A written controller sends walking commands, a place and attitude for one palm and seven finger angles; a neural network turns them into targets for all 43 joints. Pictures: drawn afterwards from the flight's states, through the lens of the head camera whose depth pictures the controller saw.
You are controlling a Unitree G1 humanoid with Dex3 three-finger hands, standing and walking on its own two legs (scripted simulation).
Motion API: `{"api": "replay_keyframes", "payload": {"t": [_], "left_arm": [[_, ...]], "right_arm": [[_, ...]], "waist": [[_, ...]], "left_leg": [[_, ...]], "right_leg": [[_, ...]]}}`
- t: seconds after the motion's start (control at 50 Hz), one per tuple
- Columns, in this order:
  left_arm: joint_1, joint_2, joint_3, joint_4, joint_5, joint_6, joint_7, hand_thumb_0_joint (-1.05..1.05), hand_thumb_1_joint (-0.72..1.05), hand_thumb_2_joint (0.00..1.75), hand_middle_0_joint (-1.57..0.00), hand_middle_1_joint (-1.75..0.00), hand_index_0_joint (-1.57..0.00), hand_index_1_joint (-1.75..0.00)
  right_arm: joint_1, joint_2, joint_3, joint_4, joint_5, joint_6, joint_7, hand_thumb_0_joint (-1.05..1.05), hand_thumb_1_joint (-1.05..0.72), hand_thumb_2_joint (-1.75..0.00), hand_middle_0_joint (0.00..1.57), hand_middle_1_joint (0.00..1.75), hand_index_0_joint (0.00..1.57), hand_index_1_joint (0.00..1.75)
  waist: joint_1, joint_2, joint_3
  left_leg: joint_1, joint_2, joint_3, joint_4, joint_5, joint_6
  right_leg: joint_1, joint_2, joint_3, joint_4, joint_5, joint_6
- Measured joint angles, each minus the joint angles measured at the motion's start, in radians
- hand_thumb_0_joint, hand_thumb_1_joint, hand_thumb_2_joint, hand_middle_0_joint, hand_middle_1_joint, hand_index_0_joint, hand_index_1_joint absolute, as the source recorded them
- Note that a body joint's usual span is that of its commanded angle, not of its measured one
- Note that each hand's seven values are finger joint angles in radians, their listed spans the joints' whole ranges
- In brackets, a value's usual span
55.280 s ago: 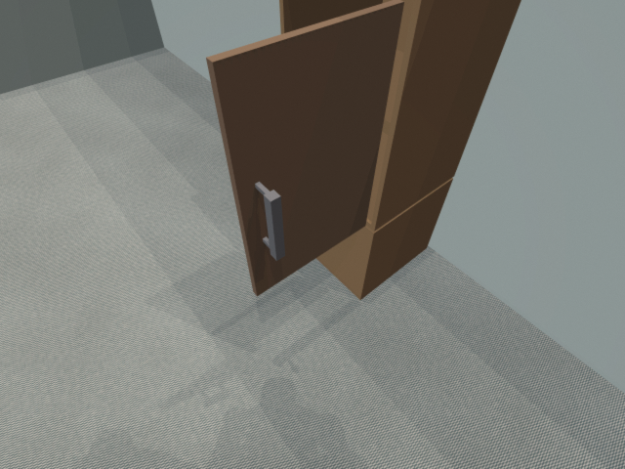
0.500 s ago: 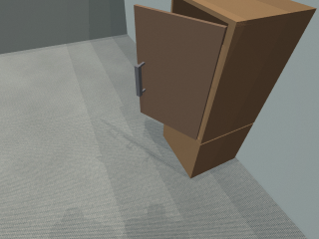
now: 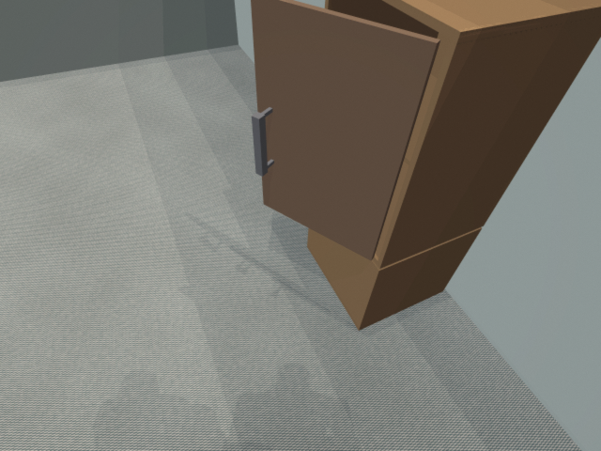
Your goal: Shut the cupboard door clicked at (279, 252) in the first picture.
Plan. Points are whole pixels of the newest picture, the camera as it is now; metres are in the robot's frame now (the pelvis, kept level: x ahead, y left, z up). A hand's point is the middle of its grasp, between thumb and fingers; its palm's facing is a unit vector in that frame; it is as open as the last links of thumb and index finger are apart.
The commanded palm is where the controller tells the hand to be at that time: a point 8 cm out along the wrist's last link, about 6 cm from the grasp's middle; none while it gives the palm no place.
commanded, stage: look to check the result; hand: left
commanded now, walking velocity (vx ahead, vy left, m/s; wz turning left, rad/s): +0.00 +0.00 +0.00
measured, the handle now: (265, 142) +0.82 +0.14 -0.08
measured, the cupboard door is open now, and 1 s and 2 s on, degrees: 30 30 30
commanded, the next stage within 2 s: walk to a spot facing it in 0.24 s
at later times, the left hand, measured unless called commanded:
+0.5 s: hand out of the picture -0.01 +0.18 -0.18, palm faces +0.04 -0.98 -0.22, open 7.4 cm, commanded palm none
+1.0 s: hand out of the picture +0.02 +0.24 -0.17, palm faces +0.28 -0.92 -0.28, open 7.4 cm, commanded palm none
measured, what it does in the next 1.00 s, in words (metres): lifts its right foot, turning left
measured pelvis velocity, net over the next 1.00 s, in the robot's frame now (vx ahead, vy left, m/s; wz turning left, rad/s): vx -0.01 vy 0.00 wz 0.31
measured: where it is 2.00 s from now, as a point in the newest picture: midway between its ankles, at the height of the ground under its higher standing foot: outside the picture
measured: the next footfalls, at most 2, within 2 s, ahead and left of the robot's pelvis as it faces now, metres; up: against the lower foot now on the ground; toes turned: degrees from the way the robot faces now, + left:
right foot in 1.10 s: +0.07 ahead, -0.14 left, +0.00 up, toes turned +24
left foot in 1.42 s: -0.04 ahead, +0.11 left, +0.00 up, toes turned +40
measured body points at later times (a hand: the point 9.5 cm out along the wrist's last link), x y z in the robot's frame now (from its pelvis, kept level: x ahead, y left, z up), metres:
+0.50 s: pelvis +0.00 +0.00 +0.00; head +0.01 +0.00 +0.45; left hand -0.01 +0.24 -0.16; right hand +0.02 -0.24 -0.16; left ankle +0.05 +0.10 -0.74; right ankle -0.07 -0.11 -0.74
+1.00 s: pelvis -0.01 +0.00 -0.01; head +0.04 +0.02 +0.44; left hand +0.01 +0.28 -0.14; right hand +0.11 -0.23 -0.15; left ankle +0.03 +0.12 -0.74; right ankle +0.01 -0.15 -0.70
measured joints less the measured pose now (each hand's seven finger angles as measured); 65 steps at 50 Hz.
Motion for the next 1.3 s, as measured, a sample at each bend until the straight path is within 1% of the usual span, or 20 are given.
{"api": "replay_keyframes", "payload": {"t": [0.28, 0.48, 0.6, 0.66, 0.7, 0.72, 0.74, 0.76, 0.8, 0.86, 0.92, 0.98, 1.06, 1.1, 1.12, 1.16, 1.2, 1.22, 1.26, 1.3], "left_arm": [[0.000, 0.015, 0.001, 0.005, 0.003, -0.003, -0.002, 0.01, 0.90, 0.89, -0.20, -0.30, -0.20, -0.30], [-0.038, 0.030, 0.011, -0.023, 0.002, 0.006, -0.001, 0.01, 0.90, 0.89, -0.20, -0.30, -0.20, -0.30], [-0.060, 0.033, 0.038, -0.085, 0.007, 0.017, -0.001, 0.01, 0.90, 0.89, -0.20, -0.30, -0.20, -0.30], [-0.060, 0.039, 0.049, -0.117, 0.014, 0.021, 0.001, 0.01, 0.90, 0.89, -0.20, -0.30, -0.20, -0.30], [-0.064, 0.050, 0.056, -0.131, 0.019, 0.024, 0.001, 0.01, 0.90, 0.89, -0.20, -0.30, -0.20, -0.30], [-0.067, 0.056, 0.058, -0.138, 0.019, 0.025, -0.001, 0.01, 0.90, 0.89, -0.20, -0.30, -0.20, -0.30], [-0.069, 0.058, 0.061, -0.147, 0.015, 0.027, -0.003, 0.01, 0.90, 0.89, -0.20, -0.30, -0.20, -0.30], [-0.079, 0.061, 0.062, -0.154, 0.010, 0.032, -0.004, 0.01, 0.90, 0.89, -0.20, -0.30, -0.20, -0.30], [-0.099, 0.069, 0.065, -0.169, 0.009, 0.048, -0.003, 0.01, 0.90, 0.89, -0.20, -0.30, -0.20, -0.30], [-0.134, 0.079, 0.071, -0.193, 0.013, 0.058, -0.010, 0.01, 0.90, 0.89, -0.20, -0.30, -0.20, -0.30], [-0.163, 0.086, 0.073, -0.230, 0.015, 0.050, -0.017, 0.01, 0.90, 0.89, -0.20, -0.30, -0.20, -0.30], [-0.182, 0.094, 0.072, -0.264, 0.016, 0.045, -0.020, 0.01, 0.90, 0.89, -0.20, -0.30, -0.20, -0.30], [-0.193, 0.101, 0.069, -0.295, 0.014, 0.039, -0.020, 0.01, 0.90, 0.89, -0.20, -0.30, -0.20, -0.30], [-0.176, 0.111, 0.066, -0.314, 0.015, 0.030, -0.021, 0.01, 0.90, 0.89, -0.20, -0.30, -0.20, -0.30], [-0.168, 0.113, 0.068, -0.318, 0.021, 0.024, -0.019, 0.01, 0.90, 0.89, -0.20, -0.30, -0.20, -0.30], [-0.162, 0.097, 0.061, -0.306, 0.023, 0.031, -0.012, 0.01, 0.90, 0.89, -0.20, -0.30, -0.20, -0.30], [-0.146, 0.084, 0.058, -0.293, 0.022, 0.033, -0.008, 0.01, 0.90, 0.89, -0.20, -0.30, -0.20, -0.30], [-0.138, 0.080, 0.056, -0.287, 0.021, 0.032, -0.008, 0.01, 0.90, 0.89, -0.20, -0.30, -0.20, -0.30], [-0.126, 0.077, 0.054, -0.279, 0.022, 0.028, -0.008, 0.01, 0.90, 0.89, -0.20, -0.30, -0.20, -0.30], [-0.116, 0.076, 0.052, -0.279, 0.023, 0.024, -0.010, 0.01, 0.90, 0.89, -0.20, -0.30, -0.20, -0.30]], "right_arm": [[-0.027, -0.025, -0.003, -0.005, 0.002, -0.002, 0.001, 0.00, -0.90, -0.90, 0.20, 0.29, 0.20, 0.30], [-0.023, -0.037, -0.006, -0.020, -0.001, 0.006, 0.004, 0.00, -0.90, -0.90, 0.20, 0.29, 0.19, 0.30], [-0.004, -0.033, -0.021, -0.055, -0.005, 0.034, 0.017, 0.00, -0.90, -0.90, 0.20, 0.29, 0.19, 0.30], [0.002, -0.033, -0.035, -0.077, -0.009, 0.052, 0.025, 0.00, -0.90, -0.90, 0.20, 0.30, 0.20, 0.30], [0.003, -0.030, -0.043, -0.093, -0.008, 0.060, 0.031, 0.00, -0.90, -0.90, 0.20, 0.29, 0.20, 0.30], [0.004, -0.031, -0.044, -0.106, -0.009, 0.059, 0.034, 0.00, -0.90, -0.90, 0.20, 0.30, 0.20, 0.30], [0.005, -0.038, -0.045, -0.121, -0.012, 0.053, 0.037, 0.00, -0.90, -0.90, 0.20, 0.30, 0.20, 0.30], [-0.001, -0.043, -0.048, -0.134, -0.015, 0.045, 0.037, 0.00, -0.90, -0.90, 0.20, 0.30, 0.20, 0.30], [-0.018, -0.048, -0.047, -0.152, -0.020, 0.038, 0.036, 0.00, -0.90, -0.90, 0.20, 0.29, 0.20, 0.30], [-0.030, -0.054, -0.046, -0.176, -0.025, 0.034, 0.031, 0.00, -0.90, -0.90, 0.20, 0.29, 0.20, 0.30], [-0.040, -0.063, -0.046, -0.191, -0.026, 0.032, 0.030, 0.00, -0.90, -0.90, 0.20, 0.30, 0.20, 0.30], [-0.047, -0.073, -0.051, -0.202, -0.026, 0.036, 0.032, 0.00, -0.90, -0.90, 0.20, 0.30, 0.20, 0.30], [-0.053, -0.086, -0.065, -0.217, -0.026, 0.051, 0.038, 0.00, -0.90, -0.90, 0.20, 0.30, 0.20, 0.30], [-0.049, -0.089, -0.075, -0.228, -0.020, 0.063, 0.041, 0.00, -0.90, -0.90, 0.20, 0.30, 0.20, 0.30], [-0.055, -0.093, -0.083, -0.231, -0.017, 0.068, 0.042, 0.00, -0.90, -0.90, 0.20, 0.30, 0.20, 0.30], [-0.070, -0.114, -0.097, -0.234, -0.019, 0.075, 0.047, 0.00, -0.90, -0.90, 0.20, 0.30, 0.20, 0.30], [-0.076, -0.127, -0.103, -0.241, -0.019, 0.075, 0.052, 0.00, -0.90, -0.90, 0.20, 0.30, 0.20, 0.30], [-0.078, -0.128, -0.102, -0.245, -0.017, 0.074, 0.055, 0.00, -0.90, -0.90, 0.20, 0.29, 0.19, 0.30], [-0.080, -0.125, -0.097, -0.253, -0.012, 0.072, 0.060, 0.00, -0.91, -0.90, 0.20, 0.29, 0.19, 0.30], [-0.085, -0.119, -0.089, -0.257, -0.009, 0.072, 0.064, 0.01, -0.91, -0.90, 0.20, 0.29, 0.19, 0.30]], "waist": [[0.006, -0.004, 0.000], [-0.008, -0.001, 0.003], [-0.011, 0.012, 0.020], [-0.017, 0.011, 0.038], [-0.021, -0.008, 0.053], [-0.023, -0.021, 0.060], [-0.024, -0.022, 0.063], [-0.024, -0.026, 0.070], [-0.021, -0.034, 0.080], [-0.025, -0.023, 0.075], [-0.024, 0.001, 0.070], [-0.028, 0.025, 0.060], [-0.034, 0.047, 0.045], [-0.030, 0.034, 0.026], [-0.020, 0.024, 0.024], [-0.020, 0.044, 0.043], [-0.024, 0.046, 0.056], [-0.028, 0.040, 0.061], [-0.031, 0.018, 0.073], [-0.027, -0.004, 0.083]], "left_leg": [[0.018, -0.003, 0.002, -0.009, -0.001, 0.001], [-0.004, -0.012, -0.015, 0.014, -0.005, 0.000], [-0.085, -0.031, -0.066, 0.129, -0.042, 0.000], [-0.141, -0.013, -0.039, 0.303, -0.172, -0.019], [-0.145, 0.003, -0.005, 0.357, -0.250, -0.030], [-0.132, 0.009, 0.009, 0.327, -0.219, -0.031], [-0.124, 0.011, 0.006, 0.287, -0.120, -0.010], [-0.137, -0.001, 0.006, 0.298, -0.102, 0.009], [-0.147, -0.019, 0.008, 0.297, -0.125, 0.027], [-0.147, -0.035, -0.017, 0.220, -0.091, 0.025], [-0.145, -0.037, -0.060, 0.140, -0.030, 0.020], [-0.148, -0.034, -0.110, 0.092, 0.009, 0.009], [-0.165, -0.039, -0.182, 0.075, 0.034, -0.019], [-0.196, -0.063, -0.203, 0.112, 0.003, -0.035], [-0.232, -0.074, -0.196, 0.187, -0.090, -0.046], [-0.298, -0.074, -0.162, 0.420, -0.239, -0.056], [-0.332, -0.054, -0.107, 0.605, -0.274, -0.064], [-0.332, -0.040, -0.081, 0.648, -0.279, -0.069], [-0.298, -0.012, -0.036, 0.630, -0.292, -0.077], [-0.245, 0.009, -0.005, 0.538, -0.300, -0.078]], "right_leg": [[0.017, -0.003, 0.002, -0.009, 0.000, 0.000], [-0.003, -0.008, -0.018, 0.028, -0.020, 0.000], [-0.055, -0.015, -0.077, 0.129, -0.078, -0.004], [-0.057, -0.022, -0.117, 0.181, -0.116, -0.005], [-0.056, -0.044, -0.141, 0.222, -0.147, 0.001], [-0.065, -0.060, -0.151, 0.257, -0.168, 0.008], [-0.094, -0.074, -0.164, 0.321, -0.186, 0.016], [-0.141, -0.085, -0.155, 0.419, -0.216, 0.025], [-0.242, -0.080, -0.097, 0.606, -0.258, 0.029], [-0.354, -0.070, -0.050, 0.715, -0.190, 0.037], [-0.399, -0.065, -0.027, 0.663, -0.146, 0.048], [-0.397, -0.055, -0.013, 0.565, -0.141, 0.055], [-0.329, -0.033, -0.010, 0.384, -0.119, 0.054], [-0.255, -0.040, -0.008, 0.212, -0.107, 0.035], [-0.254, -0.049, -0.005, 0.179, -0.045, 0.025], [-0.247, -0.056, -0.034, 0.201, -0.010, 0.024], [-0.221, -0.073, -0.060, 0.194, -0.014, 0.028], [-0.207, -0.084, -0.073, 0.188, -0.018, 0.029], [-0.186, -0.110, -0.099, 0.185, -0.026, 0.031], [-0.174, -0.136, -0.128, 0.195, -0.040, 0.034]]}}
